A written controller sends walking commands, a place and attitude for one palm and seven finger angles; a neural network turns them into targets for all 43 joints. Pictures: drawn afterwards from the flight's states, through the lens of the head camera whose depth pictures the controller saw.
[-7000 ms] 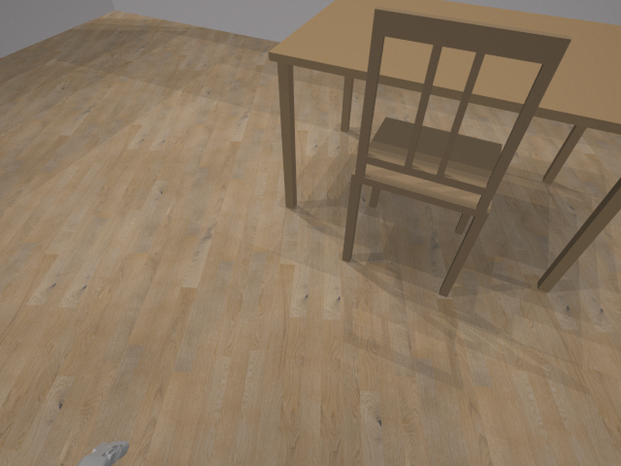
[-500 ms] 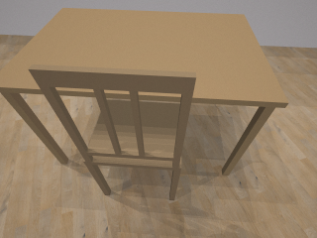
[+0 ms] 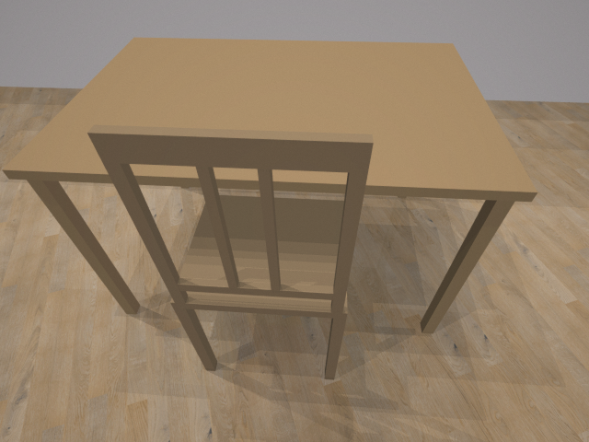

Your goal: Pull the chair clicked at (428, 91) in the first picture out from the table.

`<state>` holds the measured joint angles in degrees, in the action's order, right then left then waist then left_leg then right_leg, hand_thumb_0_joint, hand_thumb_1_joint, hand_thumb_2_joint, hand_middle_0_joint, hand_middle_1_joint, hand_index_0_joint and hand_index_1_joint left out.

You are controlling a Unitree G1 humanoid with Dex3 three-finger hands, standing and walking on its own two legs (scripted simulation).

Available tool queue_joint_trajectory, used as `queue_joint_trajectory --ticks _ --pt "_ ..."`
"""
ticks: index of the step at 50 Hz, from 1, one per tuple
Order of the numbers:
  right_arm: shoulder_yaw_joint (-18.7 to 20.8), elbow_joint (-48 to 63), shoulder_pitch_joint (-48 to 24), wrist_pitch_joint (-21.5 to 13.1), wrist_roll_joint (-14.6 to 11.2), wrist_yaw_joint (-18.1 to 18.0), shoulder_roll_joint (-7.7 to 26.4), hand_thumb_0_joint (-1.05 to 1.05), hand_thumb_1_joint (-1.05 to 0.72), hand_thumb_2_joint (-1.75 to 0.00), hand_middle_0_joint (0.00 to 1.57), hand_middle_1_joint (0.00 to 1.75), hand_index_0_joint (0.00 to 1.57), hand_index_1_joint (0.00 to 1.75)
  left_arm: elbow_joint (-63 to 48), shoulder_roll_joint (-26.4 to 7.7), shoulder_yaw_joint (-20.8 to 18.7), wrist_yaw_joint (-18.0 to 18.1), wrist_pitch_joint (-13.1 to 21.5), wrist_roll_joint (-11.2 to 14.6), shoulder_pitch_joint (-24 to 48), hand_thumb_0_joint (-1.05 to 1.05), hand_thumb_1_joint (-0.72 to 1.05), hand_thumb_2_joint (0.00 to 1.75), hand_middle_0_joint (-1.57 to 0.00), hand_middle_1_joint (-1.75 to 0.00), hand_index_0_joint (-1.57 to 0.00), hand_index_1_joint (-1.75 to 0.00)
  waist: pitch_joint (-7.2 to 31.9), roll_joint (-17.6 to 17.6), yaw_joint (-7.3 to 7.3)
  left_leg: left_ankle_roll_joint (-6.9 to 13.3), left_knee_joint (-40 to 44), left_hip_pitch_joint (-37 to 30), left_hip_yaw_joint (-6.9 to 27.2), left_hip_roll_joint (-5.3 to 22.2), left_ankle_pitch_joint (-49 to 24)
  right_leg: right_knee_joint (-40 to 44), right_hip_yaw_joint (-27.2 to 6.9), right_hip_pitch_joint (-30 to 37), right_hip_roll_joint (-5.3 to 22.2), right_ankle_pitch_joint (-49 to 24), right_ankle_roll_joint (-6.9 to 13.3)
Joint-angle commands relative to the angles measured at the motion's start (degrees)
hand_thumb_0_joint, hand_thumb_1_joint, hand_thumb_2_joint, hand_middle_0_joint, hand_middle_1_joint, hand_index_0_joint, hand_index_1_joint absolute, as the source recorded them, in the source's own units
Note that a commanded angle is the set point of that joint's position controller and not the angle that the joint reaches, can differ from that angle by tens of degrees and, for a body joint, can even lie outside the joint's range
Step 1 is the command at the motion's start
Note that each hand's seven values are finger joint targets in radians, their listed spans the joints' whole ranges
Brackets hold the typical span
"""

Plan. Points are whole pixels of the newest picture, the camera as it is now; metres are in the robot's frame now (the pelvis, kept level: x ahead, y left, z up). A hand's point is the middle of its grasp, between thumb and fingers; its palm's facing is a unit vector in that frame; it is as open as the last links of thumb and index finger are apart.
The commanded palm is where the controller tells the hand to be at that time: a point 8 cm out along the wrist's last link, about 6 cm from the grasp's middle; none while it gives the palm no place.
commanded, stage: come to a stop and stand still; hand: left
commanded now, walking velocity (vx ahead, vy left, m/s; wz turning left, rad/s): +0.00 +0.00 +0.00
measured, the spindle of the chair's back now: (221, 234) +0.49 +0.17 -0.05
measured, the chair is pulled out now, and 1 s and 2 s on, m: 0.00 0.00 0.00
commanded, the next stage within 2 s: look again from close up in 0.50 s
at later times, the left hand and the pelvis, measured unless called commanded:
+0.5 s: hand out of the picture +0.04 +0.17 -0.17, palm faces +0.01 -0.97 -0.23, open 7.3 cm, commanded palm none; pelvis +0.03 -0.01 +0.01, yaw -1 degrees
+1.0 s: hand out of the picture +0.02 +0.16 -0.17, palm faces +0.02 -0.98 -0.20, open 7.3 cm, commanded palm none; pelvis +0.03 -0.01 +0.01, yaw -1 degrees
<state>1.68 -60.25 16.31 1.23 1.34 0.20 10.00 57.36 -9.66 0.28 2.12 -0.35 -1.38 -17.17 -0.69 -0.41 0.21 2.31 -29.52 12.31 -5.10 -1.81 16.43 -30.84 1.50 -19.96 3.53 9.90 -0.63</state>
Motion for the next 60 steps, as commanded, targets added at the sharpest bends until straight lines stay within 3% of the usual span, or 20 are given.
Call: queue_joint_trajectory --ticks 1,8,13,20,28,31,37,40,60 --pt "1.0 2.6 -0.3 -1.6 -0.3 -0.3 6.1 0.00 -0.90 -0.90 0.20 0.30 0.20 0.30 -1.7 -5.9 -1.2 0.5 1.4 0.3 -1.6 0.00 0.90 0.90 -0.20 -0.30 -0.20 -0.30 -4.6 -0.1 -0.04 0.6 12.7 6.9 10.1 7.3 9.1 6.3 -4.1 2.0 1.9 7.9 1.8" --pt "0.5 -0.3 1.7 -2.6 -0.6 -0.7 4.3 0.00 -0.90 -0.90 0.20 0.30 0.20 0.30 0.9 -4.8 -1.1 0.8 2.3 0.7 -2.6 0.00 0.90 0.90 -0.20 -0.30 -0.20 -0.30 -0.8 1.3 0.27 0.2 9.7 1.3 7.8 6.9 -2.9 6.3 -5.1 4.6 3.1 -0.5 2.2" --pt "0.2 -2.0 1.9 -2.8 -0.8 -1.1 3.8 0.00 -0.90 -0.90 0.20 0.30 0.20 0.30 2.4 -4.6 -1.0 0.9 2.5 0.8 -3.0 0.00 0.90 0.90 -0.20 -0.30 -0.20 -0.30 -0.2 1.4 0.25 -0.1 8.4 -0.9 6.7 7.1 -8.5 5.6 -4.9 6.2 3.5 -6.7 2.3" --pt "0.0 -3.5 1.2 -2.5 -0.8 -1.2 3.3 0.00 -0.90 -0.90 0.20 0.30 0.20 0.30 3.6 -4.7 -1.0 0.9 2.1 0.7 -2.8 0.00 0.90 0.90 -0.20 -0.30 -0.20 -0.30 -3.2 0.8 0.06 -0.3 9.9 -1.3 6.3 7.3 -6.1 7.0 -4.9 5.1 3.1 -4.2 2.2" --pt "-0.1 -4.3 1.4 -2.6 -0.9 -1.3 3.3 0.00 -0.90 -0.90 0.20 0.30 0.20 0.30 4.2 -4.7 -1.1 0.9 2.4 0.7 -3.1 0.00 0.90 0.90 -0.20 -0.30 -0.20 -0.30 -2.0 1.9 0.00 -0.5 9.6 -2.9 5.9 7.2 -7.7 7.5 -5.5 6.5 3.4 -6.9 2.2" --pt "-0.2 -4.5 1.2 -2.5 -0.9 -1.3 3.2 0.00 -0.90 -0.90 0.20 0.30 0.20 0.30 4.2 -4.7 -0.9 0.8 2.2 0.7 -2.9 0.00 0.90 0.90 -0.20 -0.30 -0.20 -0.30 -3.9 0.8 -0.09 -0.5 10.6 -2.3 5.9 7.2 -6.1 8.4 -5.4 5.6 3.2 -4.6 2.2" --pt "-0.3 -5.0 2.1 -2.4 -0.9 -1.2 2.9 0.00 -0.90 -0.90 0.20 0.30 0.20 0.30 4.3 -4.8 -1.0 0.8 2.2 0.6 -3.4 0.00 0.90 0.90 -0.20 -0.30 -0.20 -0.30 -3.9 1.6 -0.02 -0.6 10.7 -2.3 5.8 7.0 -4.6 9.7 -6.0 5.4 3.2 -2.0 2.2" --pt "-0.3 -5.2 2.5 -2.5 -1.0 -1.3 2.7 0.00 -0.90 -0.90 0.20 0.30 0.20 0.30 4.5 -4.8 -1.0 0.7 2.2 0.7 -3.6 0.00 0.90 0.90 -0.20 -0.30 -0.20 -0.30 -3.4 -0.1 -0.12 -0.5 11.3 -2.8 5.9 7.4 -5.3 9.4 -5.3 6.1 2.9 -3.1 2.2" --pt "-0.5 -6.3 5.7 -2.7 -1.2 -1.5 0.9 0.00 -0.90 -0.90 0.20 0.30 0.20 0.30 5.2 -3.2 -0.9 0.9 2.0 0.6 -6.2 0.00 0.90 0.90 -0.20 -0.30 -0.20 -0.30 -5.0 1.2 -0.29 -0.3 12.1 -2.0 6.0 7.6 -3.9 9.6 -5.0 5.2 2.4 -1.6 2.2"
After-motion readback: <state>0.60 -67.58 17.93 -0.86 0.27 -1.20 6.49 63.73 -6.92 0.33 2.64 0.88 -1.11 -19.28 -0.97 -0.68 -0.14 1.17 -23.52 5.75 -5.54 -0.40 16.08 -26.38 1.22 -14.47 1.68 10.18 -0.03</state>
